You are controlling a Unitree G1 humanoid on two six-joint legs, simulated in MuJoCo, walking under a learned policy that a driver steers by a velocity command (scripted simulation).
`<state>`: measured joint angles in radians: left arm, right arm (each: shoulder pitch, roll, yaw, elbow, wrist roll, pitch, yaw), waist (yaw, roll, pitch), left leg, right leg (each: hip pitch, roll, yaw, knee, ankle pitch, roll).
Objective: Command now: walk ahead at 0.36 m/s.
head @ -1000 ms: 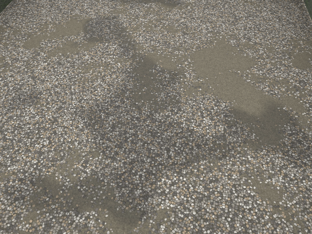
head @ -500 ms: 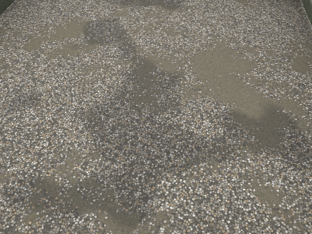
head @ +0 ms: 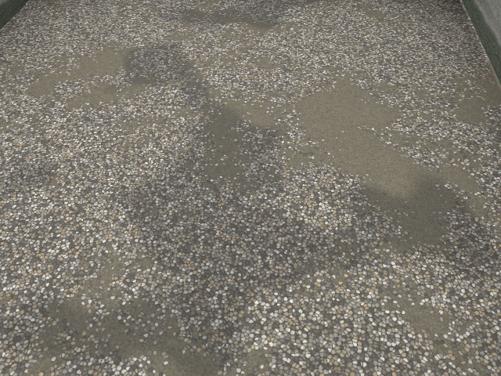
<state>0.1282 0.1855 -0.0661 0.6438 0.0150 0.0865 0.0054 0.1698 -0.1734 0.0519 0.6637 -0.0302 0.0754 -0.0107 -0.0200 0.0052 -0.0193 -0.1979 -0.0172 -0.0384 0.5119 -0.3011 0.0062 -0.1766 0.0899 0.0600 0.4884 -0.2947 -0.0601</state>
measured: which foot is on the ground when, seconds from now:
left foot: down 0.00-1.00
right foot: down 0.00-1.00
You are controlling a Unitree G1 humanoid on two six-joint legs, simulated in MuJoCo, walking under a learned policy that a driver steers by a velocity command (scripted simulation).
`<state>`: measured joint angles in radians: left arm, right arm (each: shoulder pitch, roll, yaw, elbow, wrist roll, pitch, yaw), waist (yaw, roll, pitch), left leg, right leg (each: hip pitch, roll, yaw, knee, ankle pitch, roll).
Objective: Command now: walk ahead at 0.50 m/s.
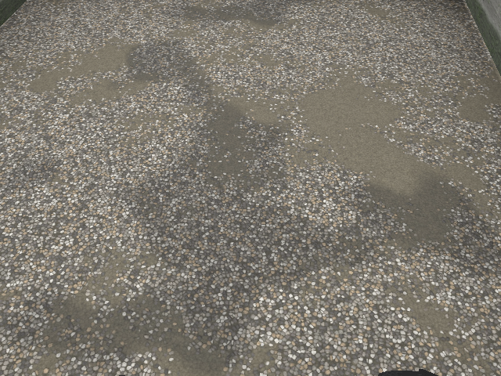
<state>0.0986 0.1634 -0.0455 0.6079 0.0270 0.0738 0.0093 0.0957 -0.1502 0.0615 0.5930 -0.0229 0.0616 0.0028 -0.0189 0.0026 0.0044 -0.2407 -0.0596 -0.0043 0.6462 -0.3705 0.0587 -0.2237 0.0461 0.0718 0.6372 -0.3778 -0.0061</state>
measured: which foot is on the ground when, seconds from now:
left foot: down 0.00-1.00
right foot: down 0.00-1.00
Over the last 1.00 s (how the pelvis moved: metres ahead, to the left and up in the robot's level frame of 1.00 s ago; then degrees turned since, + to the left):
0.00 0.03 -0.01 0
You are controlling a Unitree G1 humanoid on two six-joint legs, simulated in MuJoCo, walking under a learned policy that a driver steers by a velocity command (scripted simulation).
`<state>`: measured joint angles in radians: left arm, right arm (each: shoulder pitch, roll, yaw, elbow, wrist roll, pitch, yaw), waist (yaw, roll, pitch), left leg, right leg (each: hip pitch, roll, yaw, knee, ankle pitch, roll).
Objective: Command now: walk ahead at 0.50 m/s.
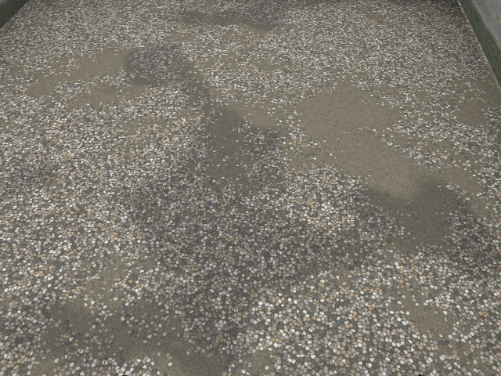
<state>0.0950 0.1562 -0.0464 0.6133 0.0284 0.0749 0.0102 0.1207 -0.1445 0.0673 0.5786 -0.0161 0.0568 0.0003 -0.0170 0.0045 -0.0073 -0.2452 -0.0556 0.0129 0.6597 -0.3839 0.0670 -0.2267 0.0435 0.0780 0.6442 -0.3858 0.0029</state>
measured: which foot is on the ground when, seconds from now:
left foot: down 0.00-1.00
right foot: down 0.00-1.00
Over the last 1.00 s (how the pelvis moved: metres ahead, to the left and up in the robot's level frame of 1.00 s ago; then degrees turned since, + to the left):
0.00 0.01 0.00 0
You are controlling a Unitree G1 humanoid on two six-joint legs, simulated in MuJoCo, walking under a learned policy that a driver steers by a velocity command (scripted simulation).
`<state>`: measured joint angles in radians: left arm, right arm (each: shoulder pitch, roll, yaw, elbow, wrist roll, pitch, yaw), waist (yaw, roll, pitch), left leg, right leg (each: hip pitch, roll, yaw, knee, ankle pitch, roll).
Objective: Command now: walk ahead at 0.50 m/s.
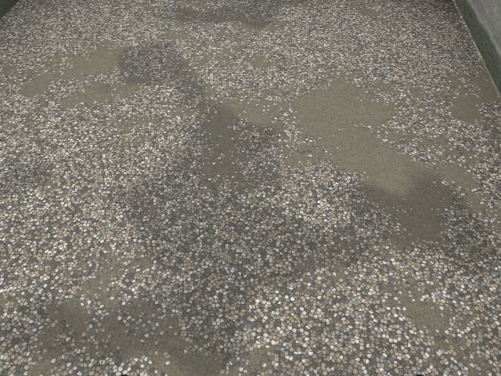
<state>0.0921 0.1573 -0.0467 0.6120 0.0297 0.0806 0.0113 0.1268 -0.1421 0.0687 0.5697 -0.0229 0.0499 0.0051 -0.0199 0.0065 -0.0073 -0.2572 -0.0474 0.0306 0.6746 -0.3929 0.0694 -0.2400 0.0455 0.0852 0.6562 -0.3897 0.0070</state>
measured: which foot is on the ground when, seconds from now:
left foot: down 0.00-1.00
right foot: down 0.00-1.00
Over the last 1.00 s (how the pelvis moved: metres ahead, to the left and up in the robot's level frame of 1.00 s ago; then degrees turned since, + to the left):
0.00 0.00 0.00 -1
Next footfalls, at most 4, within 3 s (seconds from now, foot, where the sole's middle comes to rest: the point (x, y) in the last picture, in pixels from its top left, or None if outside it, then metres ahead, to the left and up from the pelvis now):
none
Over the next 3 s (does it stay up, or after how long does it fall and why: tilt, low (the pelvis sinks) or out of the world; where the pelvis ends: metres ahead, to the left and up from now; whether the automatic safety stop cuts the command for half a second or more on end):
stays up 0.01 0.01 0.02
